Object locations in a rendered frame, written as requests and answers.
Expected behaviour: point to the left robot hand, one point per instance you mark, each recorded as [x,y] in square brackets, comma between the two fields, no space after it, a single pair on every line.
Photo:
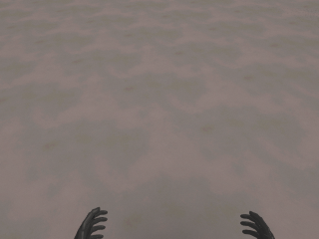
[87,228]

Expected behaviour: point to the right robot hand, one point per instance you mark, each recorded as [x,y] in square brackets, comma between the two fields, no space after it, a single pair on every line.
[262,230]

